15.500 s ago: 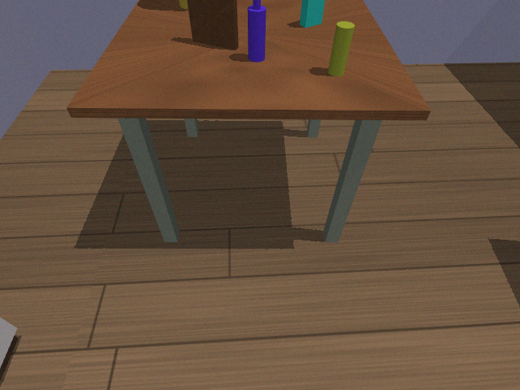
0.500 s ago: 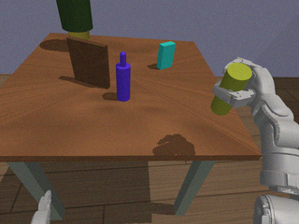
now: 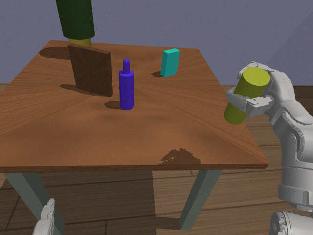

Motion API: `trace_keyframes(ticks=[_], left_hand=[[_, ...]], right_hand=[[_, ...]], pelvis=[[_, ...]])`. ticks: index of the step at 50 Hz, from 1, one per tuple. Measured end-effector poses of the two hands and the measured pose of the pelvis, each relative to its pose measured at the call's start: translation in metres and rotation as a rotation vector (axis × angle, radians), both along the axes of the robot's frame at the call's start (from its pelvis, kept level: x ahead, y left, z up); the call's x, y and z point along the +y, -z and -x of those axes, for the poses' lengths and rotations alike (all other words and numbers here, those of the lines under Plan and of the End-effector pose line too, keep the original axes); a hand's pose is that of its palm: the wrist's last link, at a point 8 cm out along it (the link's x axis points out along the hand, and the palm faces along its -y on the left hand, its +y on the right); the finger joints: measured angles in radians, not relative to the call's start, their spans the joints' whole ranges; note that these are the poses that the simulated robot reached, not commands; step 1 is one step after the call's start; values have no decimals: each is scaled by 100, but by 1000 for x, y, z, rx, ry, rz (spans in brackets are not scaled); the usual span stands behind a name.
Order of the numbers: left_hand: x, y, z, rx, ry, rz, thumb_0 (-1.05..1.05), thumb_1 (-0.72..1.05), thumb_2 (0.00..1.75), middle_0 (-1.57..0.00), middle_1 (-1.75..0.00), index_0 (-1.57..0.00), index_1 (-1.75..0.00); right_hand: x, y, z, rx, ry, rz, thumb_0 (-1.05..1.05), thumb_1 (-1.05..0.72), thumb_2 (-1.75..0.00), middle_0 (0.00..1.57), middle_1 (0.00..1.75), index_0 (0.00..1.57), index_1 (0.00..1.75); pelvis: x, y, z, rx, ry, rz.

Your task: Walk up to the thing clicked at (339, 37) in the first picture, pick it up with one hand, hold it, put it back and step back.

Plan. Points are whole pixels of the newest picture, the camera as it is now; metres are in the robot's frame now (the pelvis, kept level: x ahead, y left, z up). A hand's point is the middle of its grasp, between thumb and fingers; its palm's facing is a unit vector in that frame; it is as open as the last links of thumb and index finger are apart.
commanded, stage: hold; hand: right
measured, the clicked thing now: (243, 98) +0.35 -0.17 +0.25
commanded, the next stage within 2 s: none
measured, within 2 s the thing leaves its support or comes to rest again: neither
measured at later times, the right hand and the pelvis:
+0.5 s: hand (249, 97) +0.33 -0.17 +0.27, palm faces -0.04 +1.00 -0.04, open 8.0 cm; pelvis +0.00 +0.00 +0.00, yaw +0 degrees
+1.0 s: hand (248, 98) +0.33 -0.17 +0.26, palm faces -0.02 +1.00 -0.04, open 8.0 cm; pelvis +0.00 +0.00 +0.00, yaw +0 degrees
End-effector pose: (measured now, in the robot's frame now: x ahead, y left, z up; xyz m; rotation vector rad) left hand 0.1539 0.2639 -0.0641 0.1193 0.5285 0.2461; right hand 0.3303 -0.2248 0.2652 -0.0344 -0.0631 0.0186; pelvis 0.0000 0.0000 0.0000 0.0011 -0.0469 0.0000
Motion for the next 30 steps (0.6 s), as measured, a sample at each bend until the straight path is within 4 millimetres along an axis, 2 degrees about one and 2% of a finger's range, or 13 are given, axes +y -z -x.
trace_keyframes(ticks=[30], left_hand=[[-1,0,-7,-18,-1,15,-1,-53,5,-5,-5,-4,-5]], right_hand=[[-1,-4,23,0,-16,2,-4,32,-107,85,118,96,127]], pelvis=[[0,0,0,-11,7,-1]])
